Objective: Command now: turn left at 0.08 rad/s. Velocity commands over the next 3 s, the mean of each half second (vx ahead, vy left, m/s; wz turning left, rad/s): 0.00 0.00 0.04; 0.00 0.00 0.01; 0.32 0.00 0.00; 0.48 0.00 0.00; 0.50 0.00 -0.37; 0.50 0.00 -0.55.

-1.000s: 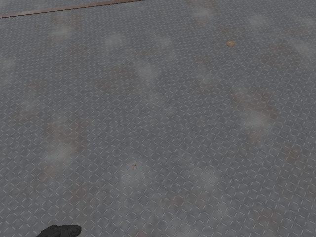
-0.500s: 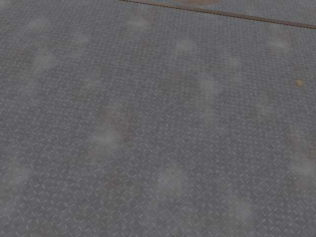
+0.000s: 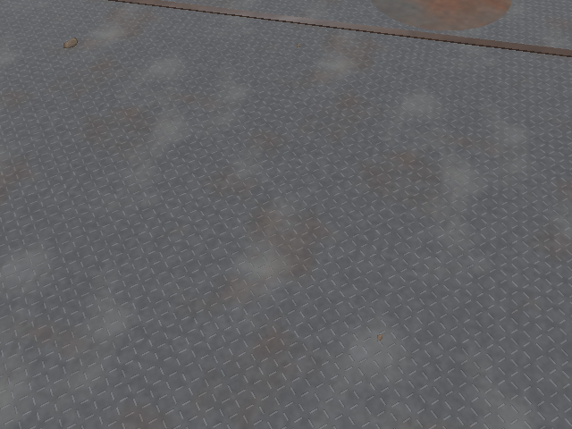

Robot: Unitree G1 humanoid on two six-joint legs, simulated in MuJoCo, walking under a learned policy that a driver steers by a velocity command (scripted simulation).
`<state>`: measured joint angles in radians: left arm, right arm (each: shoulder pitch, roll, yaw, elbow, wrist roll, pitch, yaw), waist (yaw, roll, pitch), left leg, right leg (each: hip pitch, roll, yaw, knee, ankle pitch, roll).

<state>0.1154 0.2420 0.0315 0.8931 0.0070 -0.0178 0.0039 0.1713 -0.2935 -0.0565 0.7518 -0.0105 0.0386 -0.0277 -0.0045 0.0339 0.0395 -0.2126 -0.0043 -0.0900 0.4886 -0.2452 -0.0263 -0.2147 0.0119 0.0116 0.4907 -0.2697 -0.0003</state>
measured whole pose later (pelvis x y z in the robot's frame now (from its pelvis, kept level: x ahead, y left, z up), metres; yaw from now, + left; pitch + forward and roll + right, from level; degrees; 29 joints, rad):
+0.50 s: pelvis -0.01 +0.01 +0.00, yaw -1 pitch -2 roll +0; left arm 0.14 0.26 0.02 1.06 0.00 0.00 0.02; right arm 0.20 -0.24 -0.03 0.92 -0.01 0.00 -0.03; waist 0.01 0.00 0.05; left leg -0.18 -0.02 -0.07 0.50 -0.28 0.00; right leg -0.19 -0.01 0.03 0.49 -0.27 0.02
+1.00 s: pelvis +0.00 +0.01 +0.00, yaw -1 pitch -2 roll +0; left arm 0.21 0.23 0.01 1.11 0.00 0.00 0.04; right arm 0.23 -0.23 -0.01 1.04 0.00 0.00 -0.04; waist 0.01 0.00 0.04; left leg -0.19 -0.02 -0.07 0.50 -0.27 -0.01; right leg -0.20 0.00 0.03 0.50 -0.27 0.01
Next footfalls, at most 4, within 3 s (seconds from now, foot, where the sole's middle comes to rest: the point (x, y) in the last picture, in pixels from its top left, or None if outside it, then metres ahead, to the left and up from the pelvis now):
1.66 right None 0.41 -0.11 -0.77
2.20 left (260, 335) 0.73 0.12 -0.77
2.72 right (378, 266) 0.94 -0.21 -0.77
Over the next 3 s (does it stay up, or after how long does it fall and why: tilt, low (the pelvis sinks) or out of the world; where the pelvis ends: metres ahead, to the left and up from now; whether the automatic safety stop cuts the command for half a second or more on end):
stays up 0.95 -0.14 0.01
